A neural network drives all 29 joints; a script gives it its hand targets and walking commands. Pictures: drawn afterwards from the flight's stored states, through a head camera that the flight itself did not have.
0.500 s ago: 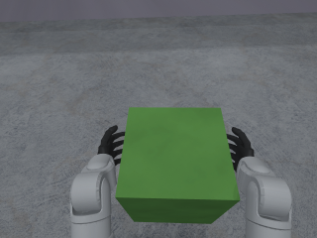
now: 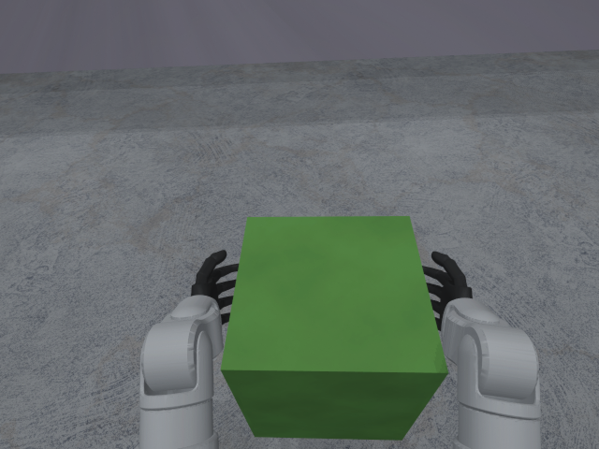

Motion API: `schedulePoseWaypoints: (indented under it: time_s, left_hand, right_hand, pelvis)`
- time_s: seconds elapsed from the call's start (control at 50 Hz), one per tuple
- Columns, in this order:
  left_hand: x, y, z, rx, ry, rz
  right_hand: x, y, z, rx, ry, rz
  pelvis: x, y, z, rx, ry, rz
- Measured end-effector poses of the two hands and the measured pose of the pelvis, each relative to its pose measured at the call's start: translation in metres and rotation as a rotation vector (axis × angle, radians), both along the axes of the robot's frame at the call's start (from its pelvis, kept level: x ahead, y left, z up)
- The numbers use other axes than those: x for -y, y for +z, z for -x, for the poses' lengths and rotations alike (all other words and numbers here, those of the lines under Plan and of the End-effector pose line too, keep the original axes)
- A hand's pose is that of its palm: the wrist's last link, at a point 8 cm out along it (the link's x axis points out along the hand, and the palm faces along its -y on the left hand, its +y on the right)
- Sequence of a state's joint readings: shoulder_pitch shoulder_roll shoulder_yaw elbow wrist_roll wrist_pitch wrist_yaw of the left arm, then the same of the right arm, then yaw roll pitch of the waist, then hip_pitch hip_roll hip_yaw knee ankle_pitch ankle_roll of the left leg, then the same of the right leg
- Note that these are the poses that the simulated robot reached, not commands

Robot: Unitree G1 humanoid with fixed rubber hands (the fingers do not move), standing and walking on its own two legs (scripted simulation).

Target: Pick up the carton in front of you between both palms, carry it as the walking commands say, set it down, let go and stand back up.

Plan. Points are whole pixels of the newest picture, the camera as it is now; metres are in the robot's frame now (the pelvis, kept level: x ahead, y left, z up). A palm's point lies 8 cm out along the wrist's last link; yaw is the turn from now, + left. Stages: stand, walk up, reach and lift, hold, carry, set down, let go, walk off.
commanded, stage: carry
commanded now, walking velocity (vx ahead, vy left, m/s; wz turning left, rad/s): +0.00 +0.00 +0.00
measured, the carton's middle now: (327, 333) +0.27 +0.00 +0.02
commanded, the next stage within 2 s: hold in 1.14 s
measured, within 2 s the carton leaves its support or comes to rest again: neither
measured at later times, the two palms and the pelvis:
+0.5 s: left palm (197, 335) +0.24 +0.16 +0.07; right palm (446, 342) +0.24 -0.14 +0.07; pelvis -0.02 +0.01 +0.00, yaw +0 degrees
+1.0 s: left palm (201, 342) +0.24 +0.16 +0.04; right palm (440, 350) +0.24 -0.14 +0.04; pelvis -0.05 +0.01 +0.00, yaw +0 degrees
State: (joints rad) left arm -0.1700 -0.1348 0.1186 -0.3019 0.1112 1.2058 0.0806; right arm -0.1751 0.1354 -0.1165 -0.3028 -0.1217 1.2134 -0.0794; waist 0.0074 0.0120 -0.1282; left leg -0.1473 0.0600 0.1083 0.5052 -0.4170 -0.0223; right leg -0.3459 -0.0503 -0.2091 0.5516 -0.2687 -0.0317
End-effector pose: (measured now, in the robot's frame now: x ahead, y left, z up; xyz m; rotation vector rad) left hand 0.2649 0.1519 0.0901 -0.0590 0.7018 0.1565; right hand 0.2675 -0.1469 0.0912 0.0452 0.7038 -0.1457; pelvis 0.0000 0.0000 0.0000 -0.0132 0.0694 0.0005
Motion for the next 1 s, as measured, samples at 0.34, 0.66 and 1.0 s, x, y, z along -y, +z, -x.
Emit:
schedulePoseWaypoints:
  time_s: [0.34,0.66,1.0]
  left_hand:
    - [-0.008,-0.011,0.014,-0.021,-0.02,-0.016]
    - [-0.012,-0.032,0.032,-0.003,-0.043,-0.057]
    - [-0.011,-0.045,0.022,0.064,-0.058,-0.074]
  right_hand:
    - [-0.008,-0.014,0.018,-0.021,-0.001,0.006]
    - [-0.011,-0.034,0.034,-0.003,0.033,0.046]
    - [-0.01,-0.048,0.025,0.065,0.04,0.061]
  pelvis:
    - [-0.011,-0.001,0.011,0.026,0.001,-0.001]
    - [-0.013,0.003,0.037,0.041,0.0,-0.008]
    - [-0.014,0.003,0.055,0.036,-0.001,-0.013]
